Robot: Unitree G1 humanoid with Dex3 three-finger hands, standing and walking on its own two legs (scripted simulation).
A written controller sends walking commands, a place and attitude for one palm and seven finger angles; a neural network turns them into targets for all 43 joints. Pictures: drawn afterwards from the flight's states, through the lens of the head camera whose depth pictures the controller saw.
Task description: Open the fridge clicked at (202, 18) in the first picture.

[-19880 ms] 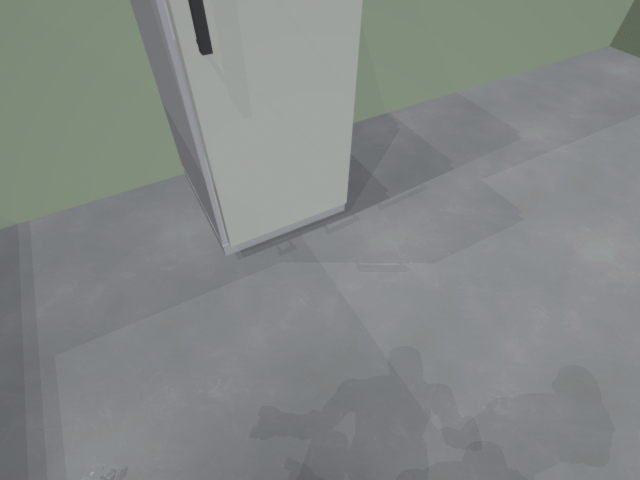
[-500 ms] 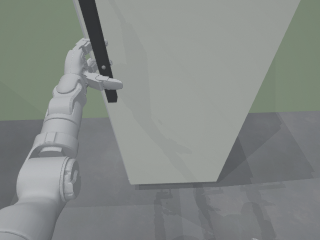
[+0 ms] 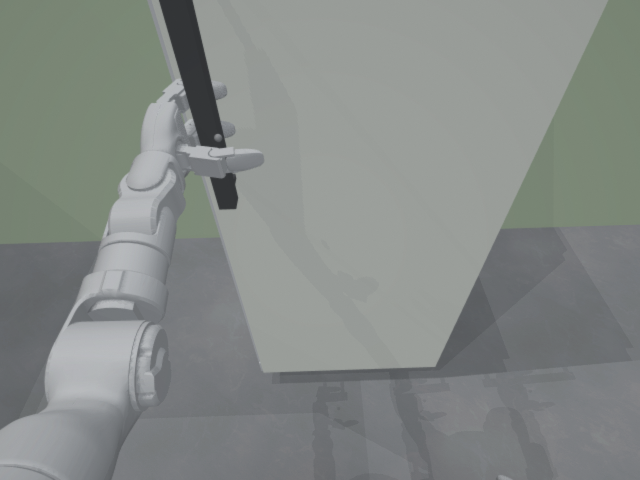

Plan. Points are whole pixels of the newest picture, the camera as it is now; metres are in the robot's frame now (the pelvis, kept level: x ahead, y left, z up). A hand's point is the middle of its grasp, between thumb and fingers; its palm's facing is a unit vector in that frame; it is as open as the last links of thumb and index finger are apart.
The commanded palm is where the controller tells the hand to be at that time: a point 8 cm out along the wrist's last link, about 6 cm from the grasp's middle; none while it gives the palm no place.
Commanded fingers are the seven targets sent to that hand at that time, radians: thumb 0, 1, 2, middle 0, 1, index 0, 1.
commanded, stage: grip the handle and tug to test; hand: left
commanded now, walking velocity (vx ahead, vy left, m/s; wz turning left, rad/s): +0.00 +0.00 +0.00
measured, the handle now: (204, 86) +0.52 +0.15 +0.25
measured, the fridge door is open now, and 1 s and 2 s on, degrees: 0 0 22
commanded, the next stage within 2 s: pull the door a little, standing still in 1.16 s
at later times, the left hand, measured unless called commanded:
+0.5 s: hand (220, 136) +0.46 +0.13 +0.21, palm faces +0.06 -1.00 +0.00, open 6.0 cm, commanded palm +0.43 +0.18 +0.21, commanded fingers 0.00 0.90 0.90 -0.45 -1.40 -0.45 -1.40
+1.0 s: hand (220, 137) +0.46 +0.13 +0.21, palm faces +0.05 -1.00 +0.01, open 6.1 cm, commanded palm +0.41 +0.19 +0.21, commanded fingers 0.00 0.90 0.90 -0.45 -1.40 -0.45 -1.40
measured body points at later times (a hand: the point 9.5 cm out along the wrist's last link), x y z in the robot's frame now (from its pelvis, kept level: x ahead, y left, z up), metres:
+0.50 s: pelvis +0.00 +0.00 +0.00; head +0.01 -0.02 +0.45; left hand +0.45 +0.18 +0.22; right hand +0.09 -0.26 -0.12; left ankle +0.00 +0.11 -0.74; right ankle -0.01 -0.11 -0.74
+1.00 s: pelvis +0.01 -0.01 +0.00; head +0.01 -0.02 +0.45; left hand +0.45 +0.18 +0.22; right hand +0.12 -0.26 -0.11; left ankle +0.00 +0.11 -0.74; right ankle -0.01 -0.11 -0.74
